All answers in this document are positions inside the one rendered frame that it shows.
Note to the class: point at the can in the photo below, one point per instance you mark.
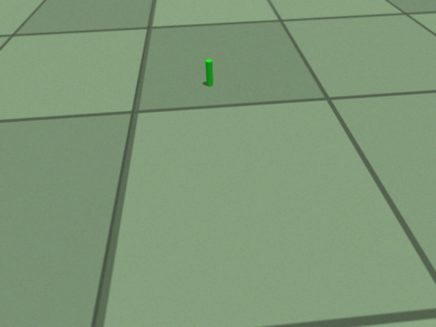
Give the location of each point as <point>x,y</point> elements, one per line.
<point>209,72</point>

